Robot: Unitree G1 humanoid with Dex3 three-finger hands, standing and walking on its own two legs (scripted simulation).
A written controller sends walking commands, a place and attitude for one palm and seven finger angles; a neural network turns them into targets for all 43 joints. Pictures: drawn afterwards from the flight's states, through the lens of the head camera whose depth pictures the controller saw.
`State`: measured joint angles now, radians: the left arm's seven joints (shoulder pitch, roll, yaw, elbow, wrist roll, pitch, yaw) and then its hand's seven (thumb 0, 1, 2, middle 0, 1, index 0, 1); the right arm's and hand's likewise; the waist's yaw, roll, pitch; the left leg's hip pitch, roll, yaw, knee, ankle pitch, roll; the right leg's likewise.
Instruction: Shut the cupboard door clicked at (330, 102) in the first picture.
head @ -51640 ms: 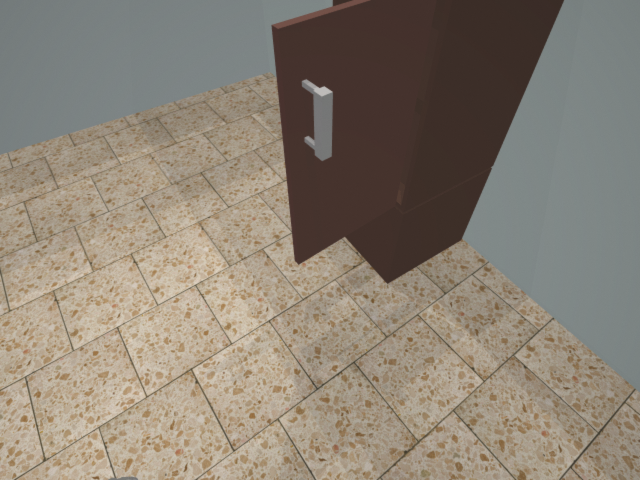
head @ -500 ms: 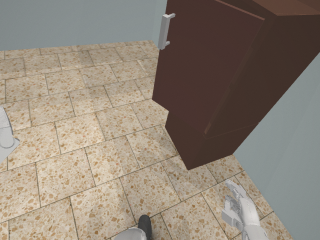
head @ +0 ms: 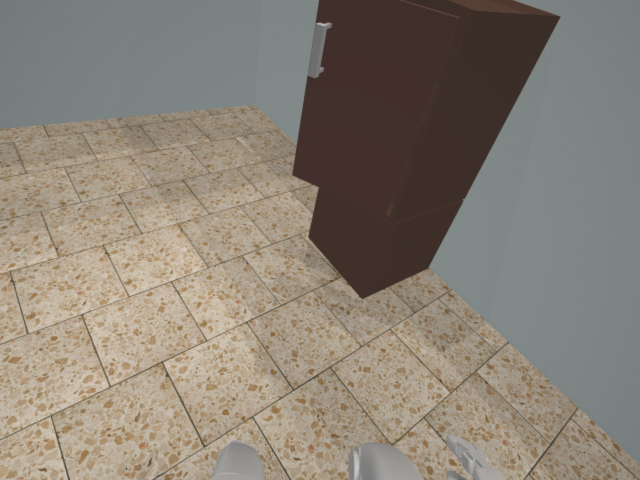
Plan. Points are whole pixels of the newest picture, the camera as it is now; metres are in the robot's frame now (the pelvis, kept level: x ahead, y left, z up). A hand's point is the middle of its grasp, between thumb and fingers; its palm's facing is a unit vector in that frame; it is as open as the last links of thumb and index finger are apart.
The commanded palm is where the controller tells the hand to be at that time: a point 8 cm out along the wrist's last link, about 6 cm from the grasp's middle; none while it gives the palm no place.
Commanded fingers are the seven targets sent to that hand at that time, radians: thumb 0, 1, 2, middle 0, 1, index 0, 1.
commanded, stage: stop stepping back and stand still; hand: left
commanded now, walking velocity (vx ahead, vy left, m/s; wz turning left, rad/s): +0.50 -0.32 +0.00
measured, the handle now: (320, 49) +1.12 +0.10 +0.16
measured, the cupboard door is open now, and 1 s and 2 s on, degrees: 28 28 28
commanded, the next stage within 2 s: none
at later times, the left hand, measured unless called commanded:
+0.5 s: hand out of the picture -0.02 +0.32 +0.26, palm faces +0.63 -0.73 -0.28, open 7.4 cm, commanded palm -0.09 +0.35 +0.25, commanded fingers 0.00 0.90 0.90 -0.20 -0.30 -0.20 -0.30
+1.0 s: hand out of the picture -0.02 +0.29 +0.23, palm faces +0.53 -0.73 -0.43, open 7.4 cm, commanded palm -0.09 +0.33 +0.25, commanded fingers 0.00 0.90 0.90 -0.20 -0.30 -0.20 -0.30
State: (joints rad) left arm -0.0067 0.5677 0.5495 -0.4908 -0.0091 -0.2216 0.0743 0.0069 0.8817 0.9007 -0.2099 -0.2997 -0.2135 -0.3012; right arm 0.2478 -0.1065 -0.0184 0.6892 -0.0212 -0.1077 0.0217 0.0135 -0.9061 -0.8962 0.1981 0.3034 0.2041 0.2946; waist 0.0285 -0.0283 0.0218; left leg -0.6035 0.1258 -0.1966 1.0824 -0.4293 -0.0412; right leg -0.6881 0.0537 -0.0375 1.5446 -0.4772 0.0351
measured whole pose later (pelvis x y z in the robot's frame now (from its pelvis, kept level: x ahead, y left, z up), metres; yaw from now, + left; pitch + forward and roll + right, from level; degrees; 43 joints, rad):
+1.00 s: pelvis -0.20 +0.01 +0.07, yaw +6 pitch -1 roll +1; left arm 0.50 0.34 0.38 -0.44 -0.02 -0.20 0.17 0.02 0.88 0.90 -0.21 -0.30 -0.21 -0.30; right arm 0.22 -0.23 -0.03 0.70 0.00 -0.07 -0.07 0.02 -0.91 -0.90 0.20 0.30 0.21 0.29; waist 0.01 0.00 0.03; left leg -0.46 0.05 0.06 0.87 -0.34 0.02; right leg -0.23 -0.04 -0.05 0.56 -0.32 -0.02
